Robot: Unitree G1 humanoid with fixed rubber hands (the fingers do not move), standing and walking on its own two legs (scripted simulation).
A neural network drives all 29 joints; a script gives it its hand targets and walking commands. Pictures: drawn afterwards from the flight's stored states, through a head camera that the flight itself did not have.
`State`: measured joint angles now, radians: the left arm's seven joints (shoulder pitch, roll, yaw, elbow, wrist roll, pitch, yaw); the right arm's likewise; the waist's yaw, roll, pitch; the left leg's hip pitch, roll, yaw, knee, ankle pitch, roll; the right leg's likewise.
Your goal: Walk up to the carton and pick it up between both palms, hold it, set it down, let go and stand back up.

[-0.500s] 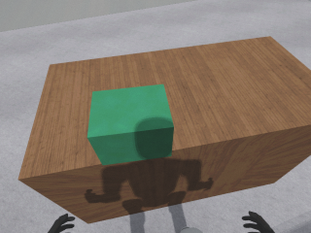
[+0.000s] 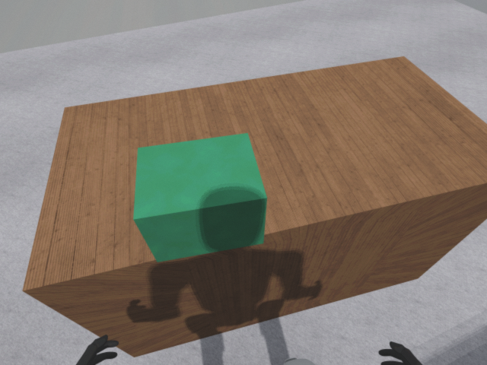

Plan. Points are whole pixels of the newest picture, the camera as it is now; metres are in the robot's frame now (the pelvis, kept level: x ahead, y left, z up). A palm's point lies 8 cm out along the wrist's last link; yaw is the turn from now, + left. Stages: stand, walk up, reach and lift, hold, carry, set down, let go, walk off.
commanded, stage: walk up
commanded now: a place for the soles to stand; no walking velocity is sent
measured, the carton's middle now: (202, 197) +0.42 +0.08 +0.01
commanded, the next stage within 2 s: reach and lift in 0.64 s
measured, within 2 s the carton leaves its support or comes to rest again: neither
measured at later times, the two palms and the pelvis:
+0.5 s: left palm out of the picture +0.13 +0.26 -0.07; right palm out of the picture +0.08 -0.28 -0.10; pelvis +0.00 +0.00 +0.00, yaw -1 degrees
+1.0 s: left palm (113, 344) +0.18 +0.22 -0.05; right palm (415, 340) +0.17 -0.27 -0.07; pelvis +0.00 -0.04 +0.01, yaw +5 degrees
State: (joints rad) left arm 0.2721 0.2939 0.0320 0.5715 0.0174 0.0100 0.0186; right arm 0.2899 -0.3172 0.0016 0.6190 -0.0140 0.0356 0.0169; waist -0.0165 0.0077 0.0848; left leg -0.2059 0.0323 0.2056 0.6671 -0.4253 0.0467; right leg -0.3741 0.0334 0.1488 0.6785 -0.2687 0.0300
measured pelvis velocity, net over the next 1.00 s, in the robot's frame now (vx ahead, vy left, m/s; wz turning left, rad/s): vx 0.00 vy -0.04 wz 0.09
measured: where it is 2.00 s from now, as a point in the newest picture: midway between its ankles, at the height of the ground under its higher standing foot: outside the picture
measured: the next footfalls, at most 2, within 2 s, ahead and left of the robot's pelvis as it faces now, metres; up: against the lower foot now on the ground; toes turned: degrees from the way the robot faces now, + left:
none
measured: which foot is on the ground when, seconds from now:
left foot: down 0.00-1.00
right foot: down 0.00-1.00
